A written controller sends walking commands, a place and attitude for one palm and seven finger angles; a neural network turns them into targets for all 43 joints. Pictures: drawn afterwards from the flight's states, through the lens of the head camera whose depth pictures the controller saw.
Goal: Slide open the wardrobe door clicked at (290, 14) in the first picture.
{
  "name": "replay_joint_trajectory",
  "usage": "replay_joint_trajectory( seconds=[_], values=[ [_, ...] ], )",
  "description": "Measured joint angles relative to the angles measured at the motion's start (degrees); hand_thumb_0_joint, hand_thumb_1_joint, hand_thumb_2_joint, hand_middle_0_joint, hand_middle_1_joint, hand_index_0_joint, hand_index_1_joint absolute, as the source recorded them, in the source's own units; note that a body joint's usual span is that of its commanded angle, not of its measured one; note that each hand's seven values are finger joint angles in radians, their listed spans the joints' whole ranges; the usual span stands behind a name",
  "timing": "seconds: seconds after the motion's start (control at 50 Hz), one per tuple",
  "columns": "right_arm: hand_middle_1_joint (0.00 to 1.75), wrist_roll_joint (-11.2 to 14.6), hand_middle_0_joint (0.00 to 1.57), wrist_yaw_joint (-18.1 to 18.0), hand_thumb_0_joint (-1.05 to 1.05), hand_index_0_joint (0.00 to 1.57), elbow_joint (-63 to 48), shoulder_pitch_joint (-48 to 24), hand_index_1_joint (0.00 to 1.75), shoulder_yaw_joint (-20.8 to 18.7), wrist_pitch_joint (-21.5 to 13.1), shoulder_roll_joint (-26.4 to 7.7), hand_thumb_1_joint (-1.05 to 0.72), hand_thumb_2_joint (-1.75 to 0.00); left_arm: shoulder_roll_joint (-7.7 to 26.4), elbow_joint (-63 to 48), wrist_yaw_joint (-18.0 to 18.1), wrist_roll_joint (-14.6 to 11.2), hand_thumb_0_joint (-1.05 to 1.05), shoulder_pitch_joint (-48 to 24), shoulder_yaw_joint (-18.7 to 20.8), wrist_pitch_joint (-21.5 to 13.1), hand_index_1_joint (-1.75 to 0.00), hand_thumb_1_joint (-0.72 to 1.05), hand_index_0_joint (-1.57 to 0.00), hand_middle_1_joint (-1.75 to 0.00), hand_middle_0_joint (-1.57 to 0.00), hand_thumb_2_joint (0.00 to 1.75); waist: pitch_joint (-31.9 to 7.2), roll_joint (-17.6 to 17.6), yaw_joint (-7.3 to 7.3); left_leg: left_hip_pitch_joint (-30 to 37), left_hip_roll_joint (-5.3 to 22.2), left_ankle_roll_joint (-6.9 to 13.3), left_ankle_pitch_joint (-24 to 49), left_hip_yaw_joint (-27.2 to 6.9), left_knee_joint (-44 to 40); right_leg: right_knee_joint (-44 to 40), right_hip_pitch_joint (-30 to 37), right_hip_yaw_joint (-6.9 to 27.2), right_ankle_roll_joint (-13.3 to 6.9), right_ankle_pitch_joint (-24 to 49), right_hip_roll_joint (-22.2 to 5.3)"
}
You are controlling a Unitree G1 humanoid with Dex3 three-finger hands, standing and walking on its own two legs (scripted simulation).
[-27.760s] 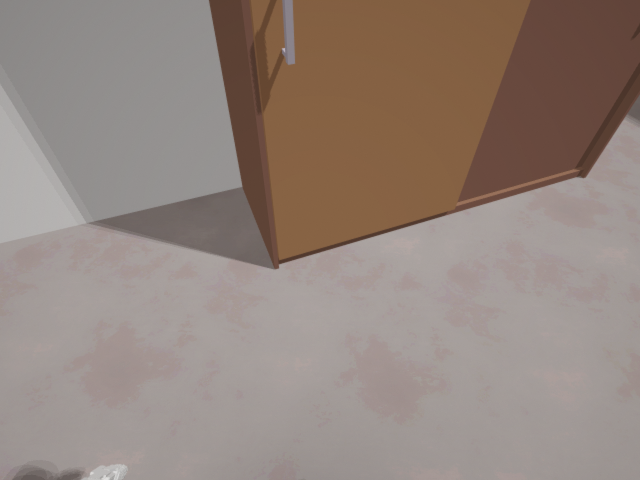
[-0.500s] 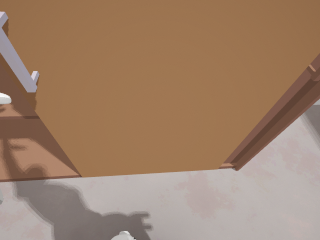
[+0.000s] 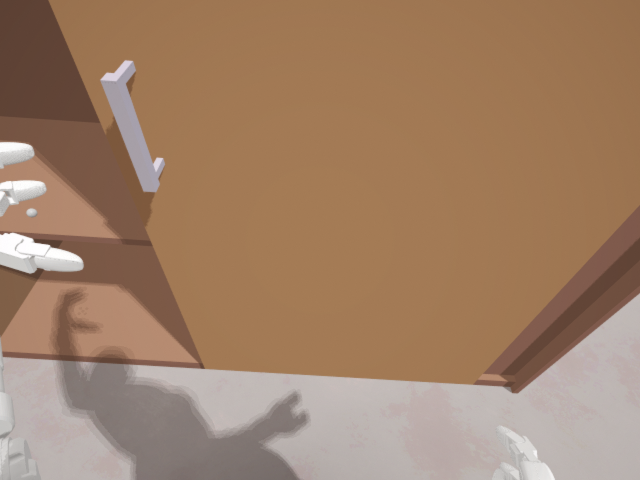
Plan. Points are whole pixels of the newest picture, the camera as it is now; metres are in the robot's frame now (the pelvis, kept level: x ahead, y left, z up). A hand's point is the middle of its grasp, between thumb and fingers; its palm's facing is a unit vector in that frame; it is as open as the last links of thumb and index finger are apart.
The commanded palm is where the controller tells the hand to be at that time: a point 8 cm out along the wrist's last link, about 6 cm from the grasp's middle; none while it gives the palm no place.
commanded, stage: slip the hand off the handle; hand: left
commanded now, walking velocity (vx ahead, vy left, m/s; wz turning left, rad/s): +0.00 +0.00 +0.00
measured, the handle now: (139, 130) +0.50 +0.29 +0.17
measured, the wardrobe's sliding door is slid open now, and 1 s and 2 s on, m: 0.66 0.66 0.66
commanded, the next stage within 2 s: draw the hand back to the body in 0.10 s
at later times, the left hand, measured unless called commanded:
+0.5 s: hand (33, 250) +0.28 +0.31 +0.18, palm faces +0.11 -0.99 -0.04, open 14.7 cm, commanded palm +0.23 +0.35 +0.17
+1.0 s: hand out of the picture +0.21 +0.30 +0.17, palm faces +0.55 -0.79 -0.26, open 13.0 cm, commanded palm +0.17 +0.32 +0.18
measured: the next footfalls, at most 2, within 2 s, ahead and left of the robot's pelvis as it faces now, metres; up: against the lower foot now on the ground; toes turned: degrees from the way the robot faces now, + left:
none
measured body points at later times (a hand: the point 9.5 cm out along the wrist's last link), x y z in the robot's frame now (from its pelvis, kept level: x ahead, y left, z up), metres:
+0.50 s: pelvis -0.01 -0.03 +0.00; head -0.04 -0.03 +0.45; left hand +0.27 +0.36 +0.18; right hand +0.15 -0.28 -0.06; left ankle +0.07 +0.07 -0.72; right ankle -0.04 -0.12 -0.72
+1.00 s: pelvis -0.01 +0.00 +0.02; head -0.05 -0.01 +0.47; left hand +0.18 +0.34 +0.19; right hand +0.17 -0.22 -0.05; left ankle +0.07 +0.07 -0.72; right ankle -0.04 -0.12 -0.72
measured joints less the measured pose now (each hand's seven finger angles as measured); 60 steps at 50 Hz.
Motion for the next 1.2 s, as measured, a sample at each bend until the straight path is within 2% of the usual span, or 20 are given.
replay_joint_trajectory(
  seconds=[0.16,0.24,0.28,0.34,0.42,0.48,0.56,0.74,0.76,0.8,0.86,0.9,0.94,1.04,1.2],
  values=[
    [0.3,0.39,0.21,-0.35,0.01,0.2,-0.42,-2.24,0.3,0.62,-1.65,0.27,-0.91,-0.9,-1.45,-4.88,-0.95,-1.85,-0.01,5.23,-0.56,0.65,-1.15,-0.55,-0.25,-1.15,-0.25,0.2,0.23,0.39,1.29,2.51,0.14,-0.72,1.02,-0.53,-1.56,-0.87,2.25,-0.45,-0.7,0.53,0.27],
    [0.3,0.38,0.21,-0.74,0.01,0.2,0.5,-2.24,0.3,1.07,-2.24,0.38,-0.91,-0.9,-1.58,-4.52,-0.67,-1.89,-0.01,5.16,-0.51,0.66,-1.15,-0.55,-0.25,-1.15,-0.25,0.2,0.65,0.5,1.63,3.07,0.22,-1.17,1.43,-1.14,-1.82,-0.79,2.81,-1.04,-1.13,0.54,0.46],
    [0.3,1.18,0.21,-1.24,0.01,0.2,1.43,-2.1,0.3,1.45,-2.25,0.3,-0.91,-0.9,-1.52,-2.98,-3.88,-5.67,-0.01,4.29,-0.24,1.47,-1.15,-0.55,-0.25,-1.15,-0.25,0.2,1.14,0.62,1.61,3.84,0.27,-1.39,1.66,-1.61,-2.11,-1.28,3.79,-1.47,-1.37,0.69,0.62],
    [0.3,2.18,0.21,-2.29,0.01,0.2,2.22,-1.52,0.3,1.88,-2.27,-0.05,-0.91,-0.9,-1.04,-2.01,-11.29,-10.39,-0.01,4.3,-0.01,3.57,-1.15,-0.55,-0.25,-1.15,-0.25,0.2,1.37,0.95,1.45,5.37,0.55,-1.64,1.8,-1.84,-2.66,-2.4,5.55,-1.59,-1.63,1.13,0.97],
    [0.3,2.62,0.21,-2.38,0.01,0.2,1.28,-0.88,0.3,1.78,-2.76,-0.85,-0.91,-0.9,0.69,-1.42,-18.95,-13.67,-0.01,6.77,0.54,3.86,-1.15,-0.55,-0.25,-1.15,-0.25,0.2,0.9,1.59,0.43,6.36,1.1,-1.86,1.57,-1.25,-2.74,-2.57,6.27,-0.88,-1.69,1.28,1.37],
    [0.3,2.8,0.21,-1.45,0.01,0.2,-0.47,-0.09,0.3,1.16,-3.35,-1.42,-0.91,-0.9,1.34,-3.54,-20.42,-15.01,-0.01,10.62,2.36,4.06,-1.15,-0.55,-0.25,-1.15,-0.25,0.2,0.18,1.89,-0.11,6.5,1.54,-1.95,1.24,-0.31,-2.53,-1.87,5.85,0.11,-1.65,1.08,1.58],
    [0.3,3.3,0.2,-0.59,0.01,0.2,-1.99,1.18,0.3,0.3,-3.99,-2.1,-0.91,-0.9,0.36,-8.27,-19.64,-16.56,-0.01,15.84,4.05,4.77,-1.15,-0.55,-0.25,-1.15,-0.25,0.2,-0.78,1.98,0.24,6.68,1.81,-1.94,0.73,0.5,-2.0,-1.01,5.63,0.95,-1.39,0.66,1.68],
    [0.3,3.18,0.2,-1.52,0.01,0.2,-0.9,-0.13,0.3,0.24,-5.19,-1.86,-0.91,-0.9,-5.22,-20.34,-15.31,-16.34,-0.01,22.16,0.99,6.49,-1.13,-0.52,-0.25,-1.13,-0.25,0.22,0.03,1.8,2.1,8.35,1.28,-1.34,0.91,0.07,-1.86,-1.49,7.83,0.45,-1.02,0.97,1.27],
    [0.3,2.42,0.2,-1.32,0.01,0.2,-0.84,-0.54,0.3,0.23,-5.41,-1.55,-0.91,-0.9,-5.62,-22.04,-12.58,-14.14,-0.01,22.8,0.18,5.9,-1.12,-0.51,-0.25,-1.12,-0.25,0.22,0.35,1.85,2.11,8.69,1.23,-1.3,1.15,-0.1,-2.2,-2.06,8.34,0.29,-1.05,1.26,1.27],
    [0.3,0.96,0.2,-0.64,0.01,0.2,-0.71,-1.56,0.3,0.33,-6.0,-0.86,-0.91,-0.9,-6.65,-25.18,-3.84,-9.63,-0.01,24.49,-1.58,3.48,-1.1,-0.47,-0.25,-1.1,-0.25,0.24,1.3,2.04,1.84,9.61,1.0,-1.39,1.91,-0.36,-3.57,-3.77,9.46,0.05,-1.08,2.26,1.14],
    [0.3,-0.16,0.2,0.43,0.01,0.2,-0.52,-2.82,0.3,0.6,-6.48,0.46,-0.91,-0.9,-9.18,-30.5,7.03,-5.04,-0.01,28.66,-3.01,0.41,-1.05,-0.39,-0.25,-1.06,-0.25,0.28,2.58,2.07,1.85,11.4,0.5,-1.47,3.34,0.03,-6.73,-6.31,10.79,0.54,-0.72,3.8,0.66],
    [0.3,-0.76,0.2,0.86,0.01,0.2,0.07,-3.01,0.3,0.74,-6.67,1.24,-0.91,-0.9,-10.79,-33.83,11.42,-2.88,-0.01,31.06,-3.91,-1.21,-1.02,-0.33,-0.25,-1.02,-0.24,0.31,2.87,2.0,2.42,12.45,0.26,-1.18,4.35,0.44,-8.65,-7.77,11.51,0.95,-0.5,4.59,0.39],
    [0.3,-1.15,0.2,1.22,0.01,0.2,1.0,-3.11,0.3,0.84,-6.44,1.97,-0.91,-0.9,-11.93,-35.89,14.19,-1.51,-0.01,32.65,-4.72,-2.68,-0.98,-0.27,-0.24,-0.98,-0.24,0.34,3.14,1.8,3.05,13.61,-0.02,-0.95,5.07,0.73,-10.27,-8.98,12.42,1.23,-0.32,5.12,0.1],
    [0.3,-1.75,0.21,1.86,0.01,0.2,3.15,-3.36,0.3,0.93,-5.54,2.95,-0.9,-0.9,-13.85,-38.54,17.37,0.39,-0.01,34.75,-6.26,-4.08,-0.88,-0.1,-0.24,-0.88,-0.23,0.42,3.92,1.63,3.94,16.46,-0.58,-0.55,6.05,1.11,-13.17,-11.48,14.99,1.61,-0.05,5.94,-0.43],
    [0.3,-2.38,0.21,2.59,0.01,0.2,3.49,-3.73,0.3,0.07,-4.68,2.88,-0.9,-0.9,-15.15,-44.2,17.88,1.05,0.0,40.04,-8.24,-4.26,-0.72,0.18,-0.23,-0.72,-0.23,0.56,4.18,1.84,3.29,19.09,-0.84,-0.41,6.31,1.74,-15.32,-13.52,17.36,2.3,0.02,6.32,-0.74]
  ],
)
